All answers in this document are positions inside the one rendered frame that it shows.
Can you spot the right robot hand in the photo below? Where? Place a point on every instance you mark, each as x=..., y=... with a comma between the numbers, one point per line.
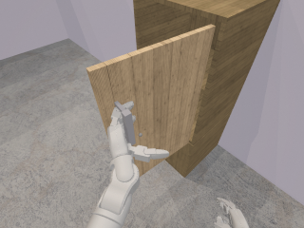
x=235, y=217

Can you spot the handle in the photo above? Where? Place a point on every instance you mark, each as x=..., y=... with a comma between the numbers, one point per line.
x=127, y=123

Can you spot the left robot hand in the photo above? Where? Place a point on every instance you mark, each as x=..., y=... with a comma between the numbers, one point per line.
x=118, y=145

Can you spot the cupboard door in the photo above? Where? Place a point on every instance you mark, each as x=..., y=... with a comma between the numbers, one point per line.
x=163, y=81

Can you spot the robot left forearm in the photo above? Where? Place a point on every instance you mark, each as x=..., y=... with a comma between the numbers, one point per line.
x=114, y=204

